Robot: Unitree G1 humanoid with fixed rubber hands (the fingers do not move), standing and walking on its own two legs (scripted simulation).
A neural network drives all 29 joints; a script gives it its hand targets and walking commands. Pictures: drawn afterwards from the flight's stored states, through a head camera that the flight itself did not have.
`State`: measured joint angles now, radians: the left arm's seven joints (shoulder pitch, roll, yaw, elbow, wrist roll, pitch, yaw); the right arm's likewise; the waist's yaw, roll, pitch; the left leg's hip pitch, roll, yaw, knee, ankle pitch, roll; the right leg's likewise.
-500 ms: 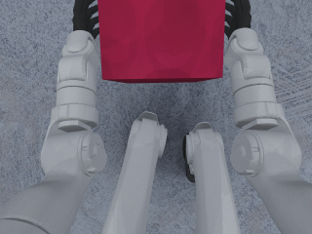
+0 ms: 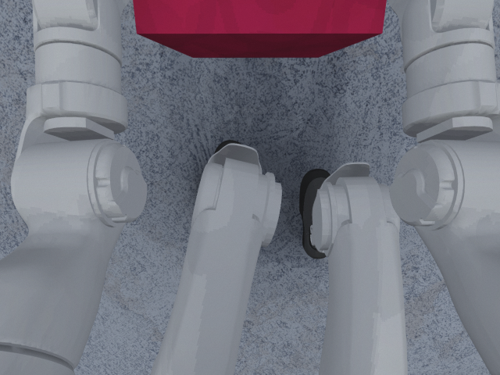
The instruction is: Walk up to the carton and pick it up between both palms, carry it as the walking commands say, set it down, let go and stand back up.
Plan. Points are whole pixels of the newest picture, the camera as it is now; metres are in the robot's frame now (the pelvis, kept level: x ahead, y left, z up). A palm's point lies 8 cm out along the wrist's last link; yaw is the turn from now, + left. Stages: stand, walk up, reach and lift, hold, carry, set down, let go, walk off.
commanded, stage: set down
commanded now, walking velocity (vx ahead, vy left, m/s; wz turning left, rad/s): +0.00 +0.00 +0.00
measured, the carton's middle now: out of the picture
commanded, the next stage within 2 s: none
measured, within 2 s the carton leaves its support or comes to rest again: rests again in 0.14 s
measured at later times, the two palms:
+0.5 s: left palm out of the picture +0.53 +0.25 -0.18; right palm out of the picture +0.58 -0.06 -0.18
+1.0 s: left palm out of the picture +0.53 +0.25 -0.19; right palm out of the picture +0.58 -0.06 -0.19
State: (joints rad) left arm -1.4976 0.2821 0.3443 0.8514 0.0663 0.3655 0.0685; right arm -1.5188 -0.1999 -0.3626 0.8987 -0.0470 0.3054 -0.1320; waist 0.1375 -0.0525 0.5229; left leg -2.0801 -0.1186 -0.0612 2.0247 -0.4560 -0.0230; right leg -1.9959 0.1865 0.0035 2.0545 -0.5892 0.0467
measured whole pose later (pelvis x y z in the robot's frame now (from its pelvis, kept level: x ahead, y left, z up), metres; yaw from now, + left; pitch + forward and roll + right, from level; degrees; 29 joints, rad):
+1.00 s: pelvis +0.01 +0.00 -0.04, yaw -1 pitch +30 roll -1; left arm -1.47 0.32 0.34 0.96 0.02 0.28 0.01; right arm -1.51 -0.22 -0.27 0.99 0.03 0.25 -0.15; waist 0.14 -0.06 0.49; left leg -2.16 -0.05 -0.01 2.14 -0.50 0.00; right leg -2.10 0.18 0.00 2.18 -0.61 0.04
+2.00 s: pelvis +0.02 -0.01 -0.03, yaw +0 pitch +37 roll +0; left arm -1.43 0.30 0.39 1.10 0.01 0.11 0.02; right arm -1.49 -0.24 -0.17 1.08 0.00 0.15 -0.14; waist 0.13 -0.03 0.34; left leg -2.25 -0.04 0.01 2.11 -0.51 0.00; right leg -2.19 0.14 0.00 2.16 -0.63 0.03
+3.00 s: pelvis +0.01 +0.00 +0.09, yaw +2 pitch +31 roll -3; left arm -1.43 0.44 0.24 0.78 -0.16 0.30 0.05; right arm -1.49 -0.39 -0.15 0.82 0.13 0.32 -0.12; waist 0.11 -0.02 0.52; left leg -1.84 -0.07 -0.02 1.74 -0.43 0.02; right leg -1.76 0.08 -0.01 1.78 -0.55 0.02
